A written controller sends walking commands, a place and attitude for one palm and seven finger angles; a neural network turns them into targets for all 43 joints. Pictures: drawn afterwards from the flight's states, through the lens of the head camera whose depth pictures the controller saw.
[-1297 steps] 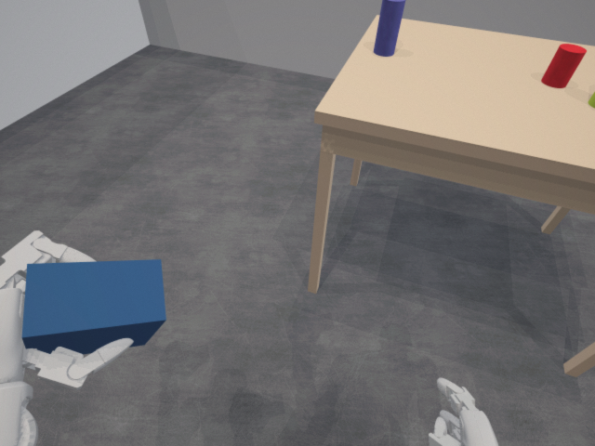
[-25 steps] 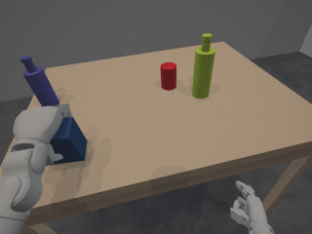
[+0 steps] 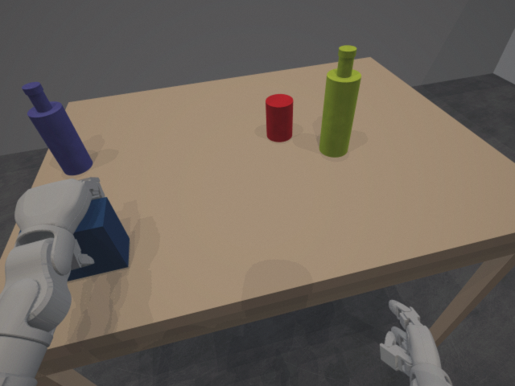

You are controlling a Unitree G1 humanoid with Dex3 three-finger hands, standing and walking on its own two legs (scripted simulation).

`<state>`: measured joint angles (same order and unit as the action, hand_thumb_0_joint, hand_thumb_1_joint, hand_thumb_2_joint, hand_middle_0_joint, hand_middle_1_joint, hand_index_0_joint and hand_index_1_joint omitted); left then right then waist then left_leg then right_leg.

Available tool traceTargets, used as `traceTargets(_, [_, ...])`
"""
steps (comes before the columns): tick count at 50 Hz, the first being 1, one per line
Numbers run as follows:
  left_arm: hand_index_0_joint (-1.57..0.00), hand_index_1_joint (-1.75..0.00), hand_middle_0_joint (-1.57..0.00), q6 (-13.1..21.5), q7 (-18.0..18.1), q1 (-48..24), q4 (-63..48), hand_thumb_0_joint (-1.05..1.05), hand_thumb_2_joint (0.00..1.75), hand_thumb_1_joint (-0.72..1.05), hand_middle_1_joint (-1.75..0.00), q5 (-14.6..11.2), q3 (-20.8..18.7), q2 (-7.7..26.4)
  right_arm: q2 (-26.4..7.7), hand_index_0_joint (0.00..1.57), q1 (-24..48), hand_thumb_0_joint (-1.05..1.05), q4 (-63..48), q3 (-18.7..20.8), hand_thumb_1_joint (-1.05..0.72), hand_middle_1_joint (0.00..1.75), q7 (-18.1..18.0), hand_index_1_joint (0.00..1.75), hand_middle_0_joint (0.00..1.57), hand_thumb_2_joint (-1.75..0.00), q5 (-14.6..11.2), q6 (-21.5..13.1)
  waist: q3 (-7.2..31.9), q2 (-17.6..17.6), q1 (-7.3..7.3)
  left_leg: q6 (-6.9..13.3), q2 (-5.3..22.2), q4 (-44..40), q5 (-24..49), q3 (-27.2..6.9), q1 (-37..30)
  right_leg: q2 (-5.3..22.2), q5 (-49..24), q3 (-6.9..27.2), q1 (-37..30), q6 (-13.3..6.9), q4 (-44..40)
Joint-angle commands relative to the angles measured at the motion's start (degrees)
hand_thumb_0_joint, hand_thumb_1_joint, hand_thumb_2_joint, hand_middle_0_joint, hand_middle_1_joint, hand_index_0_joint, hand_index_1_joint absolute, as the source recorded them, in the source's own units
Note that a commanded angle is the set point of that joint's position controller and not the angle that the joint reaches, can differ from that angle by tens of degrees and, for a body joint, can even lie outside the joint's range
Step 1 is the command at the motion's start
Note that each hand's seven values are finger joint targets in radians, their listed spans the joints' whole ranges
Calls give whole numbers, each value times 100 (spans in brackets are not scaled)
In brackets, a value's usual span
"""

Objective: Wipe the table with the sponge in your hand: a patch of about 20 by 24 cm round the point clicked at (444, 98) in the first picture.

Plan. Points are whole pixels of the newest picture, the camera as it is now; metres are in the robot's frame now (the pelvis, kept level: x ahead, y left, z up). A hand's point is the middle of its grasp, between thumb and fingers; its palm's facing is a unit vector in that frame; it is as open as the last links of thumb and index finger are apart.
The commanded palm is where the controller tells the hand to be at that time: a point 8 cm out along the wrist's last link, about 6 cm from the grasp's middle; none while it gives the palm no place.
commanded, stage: wipe forward along the first lane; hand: left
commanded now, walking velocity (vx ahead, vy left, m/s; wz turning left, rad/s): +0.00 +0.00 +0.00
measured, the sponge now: (84, 247) +0.26 +0.34 +0.08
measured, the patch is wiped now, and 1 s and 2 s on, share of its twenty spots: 0.10 0.20 0.30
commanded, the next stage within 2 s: slide across to the middle lane in 1.34 s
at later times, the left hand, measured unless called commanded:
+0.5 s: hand (94, 208) +0.31 +0.33 +0.12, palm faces -0.04 -0.01 -1.00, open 10.2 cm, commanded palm +0.29 +0.32 +0.18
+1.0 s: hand (96, 191) +0.35 +0.35 +0.12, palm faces -0.09 -0.01 -1.00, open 10.2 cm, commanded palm +0.33 +0.35 +0.16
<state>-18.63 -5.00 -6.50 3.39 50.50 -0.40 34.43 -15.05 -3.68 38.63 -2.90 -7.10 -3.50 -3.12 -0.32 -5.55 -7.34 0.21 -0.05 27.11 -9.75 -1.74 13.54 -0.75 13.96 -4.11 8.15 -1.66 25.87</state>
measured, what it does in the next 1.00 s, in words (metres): stands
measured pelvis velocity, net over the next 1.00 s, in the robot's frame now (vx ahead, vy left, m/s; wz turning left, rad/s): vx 0.03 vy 0.00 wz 0.00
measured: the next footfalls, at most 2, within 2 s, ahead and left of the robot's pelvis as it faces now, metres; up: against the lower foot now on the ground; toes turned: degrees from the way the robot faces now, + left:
none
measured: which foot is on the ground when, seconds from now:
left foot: down 0.00-1.00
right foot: down 0.00-1.00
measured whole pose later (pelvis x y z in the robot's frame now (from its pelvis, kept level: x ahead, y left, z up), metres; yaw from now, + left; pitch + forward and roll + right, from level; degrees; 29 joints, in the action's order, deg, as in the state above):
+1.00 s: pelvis +0.03 +0.00 +0.00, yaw +0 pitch +2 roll -1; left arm -9.5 -7.9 -18.5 24.0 54.0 -5.0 37.6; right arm -17.8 -10.6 38.2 -0.8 -5.1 -3.8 3.9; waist 2.9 -4.9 -2.7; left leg 0.6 0.2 29.2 -12.5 -1.9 19.0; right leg -1.1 15.6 -4.1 12.7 -1.6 26.0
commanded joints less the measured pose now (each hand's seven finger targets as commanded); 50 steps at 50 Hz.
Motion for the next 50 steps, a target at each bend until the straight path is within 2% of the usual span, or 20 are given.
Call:
traceTargets(1, [-120,-160,-120,167,74,-1681,-1265,0,130,10,-160,292,-342,1218,-582,20,1130,0,-1043,194,-90,30,62,30,20,-90,44,-300,1382,-140,76,134,-208,-456,219,-150,-769,-10,-254,237,207,-210,-550])
traceTargets(5, [-120,-160,-120,261,106,-2021,-1093,0,130,10,-160,380,-659,1494,-544,20,1092,0,-1038,143,-90,30,79,30,20,-90,27,-247,1320,206,65,151,-172,-525,230,-169,-723,-47,-160,184,251,-205,-553])
traceTargets(8, [-120,-160,-120,193,288,-2040,-816,0,130,10,-160,374,-1031,1769,-625,20,1138,0,-971,172,-90,30,121,30,20,-90,23,-176,1260,-35,-55,102,-158,-602,231,-194,-652,-83,-180,236,175,-275,-550])
traceTargets(9, [-120,-160,-120,146,322,-2076,-705,0,130,10,-160,378,-812,1465,-598,20,1106,0,-992,165,-90,30,136,30,20,-90,41,-149,1308,43,-48,103,-171,-584,372,-138,-617,-65,-276,149,133,-269,-532])
traceTargets(13, [-120,-160,-120,-42,360,-1968,-508,0,130,10,-160,371,-912,1587,-669,20,1160,0,-954,198,-90,30,213,30,20,-90,18,-48,1324,-65,-64,93,-167,-503,633,-85,-647,-58,-470,220,79,-275,-553])
traceTargets(15, [-120,-160,-120,-77,283,-1948,-414,0,130,10,-160,407,-789,1508,-673,20,1032,0,-951,193,-90,30,235,30,20,-90,9,-5,1432,184,14,122,-186,-447,812,-69,-640,-46,-626,141,35,-227,-536])
traceTargets(17, [-120,-160,-120,-5,182,-2047,-596,0,130,10,-160,417,-627,1400,-659,20,962,0,-1014,210,-90,30,231,30,20,-90,9,7,1553,100,94,173,-202,-374,935,-58,-747,-39,-790,124,54,-202,-527])
traceTargets(21, [-120,-160,-120,121,4,-2218,-232,0,130,10,-160,519,-352,1246,-673,20,748,0,-946,209,-90,30,191,30,20,-90,8,18,1273,195,284,221,-215,-310,815,-78,-735,-60,-736,98,347,-199,-609])
traceTargets(23, [-120,-160,-120,177,-56,-2464,-52,0,130,10,-160,536,-477,1470,-718,20,763,0,-912,214,-90,30,163,30,20,-90,-33,31,1167,231,326,230,-204,-304,673,-89,-729,-81,-648,154,414,-233,-630])
traceTargets(25, [-120,-160,-120,275,-86,-2532,130,0,130,10,-160,516,-358,1306,-691,20,611,0,-905,227,-90,30,131,30,20,-90,-36,35,1239,379,354,251,-221,-255,772,-68,-752,-52,-744,104,446,-197,-623])
traceTargets(28, [-120,-160,-120,386,-103,-2539,282,0,130,10,-160,490,-613,1595,-763,20,602,0,-893,244,-90,30,130,30,20,-90,-37,69,1367,368,321,253,-236,-187,931,-65,-745,-56,-1033,157,311,-225,-582])
traceTargets(29, [-120,-160,-120,422,-118,-2573,340,0,130,10,-160,484,-445,1360,-734,20,473,0,-938,252,-90,30,123,30,20,-90,-16,84,1494,415,343,274,-273,-127,1071,-26,-724,-39,-1229,121,267,-213,-550])
traceTargets(36, [-120,-160,-120,561,-132,-2303,1019,0,130,10,-160,512,-843,1785,-854,20,239,0,-906,323,-90,30,166,30,20,-90,-10,261,1428,496,332,290,-295,21,1230,80,-454,9,-1713,160,171,-162,-473])
traceTargets(38, [-120,-160,-120,627,-138,-2376,983,0,130,10,-160,528,-938,1934,-876,20,299,0,-911,326,-90,30,183,30,20,-90,-19,288,1334,331,340,294,-279,15,1155,77,-435,1,-1628,214,241,-187,-475])
traceTargets(41, [-120,-160,-120,703,-158,-2324,1214,0,130,10,-160,568,-859,1840,-889,20,102,0,-922,369,-90,30,186,30,20,-90,-15,362,1381,395,382,313,-277,70,1178,84,-369,6,-1631,180,313,-168,-441])
traceTargets(43, [-120,-160,-120,759,-141,-2292,1341,0,130,10,-160,575,-1094,2123,-951,20,76,0,-890,401,-90,30,185,30,20,-90,-13,383,1391,439,357,318,-269,109,1154,86,-318,-2,-1679,236,285,-185,-406])
traceTargets(46, [-120,-160,-120,839,-168,-2399,1538,0,130,10,-160,573,-893,1932,-938,20,-23,0,-906,413,-90,30,180,30,20,-90,-33,458,1280,495,435,332,-277,110,1019,98,-209,6,-1503,203,452,-148,-431])
traceTargets(48, [-120,-160,-120,903,-145,-2538,1701,0,130,10,-160,575,-1082,2206,-998,20,-32,0,-845,440,-90,30,174,30,20,-90,-46,469,1201,499,444,335,-247,93,857,72,-151,-6,-1308,243,534,-169,-447])
traceTargets(49, [-120,-160,-120,926,-152,-2629,1739,0,130,10,-160,595,-919,2041,-969,20,-116,0,-899,442,-90,30,161,30,20,-90,-30,477,1314,454,461,355,-273,122,829,111,-133,6,-1263,248,521,-159,-437])
traceTargets(50, [-120,-160,-120,960,-126,-2612,1872,0,130,10,-160,641,-1038,2172,-981,20,-184,0,-832,461,-90,30,160,30,20,-90,-44,492,1329,549,463,348,-256,130,879,85,-138,0,-1312,226,531,-162,-407])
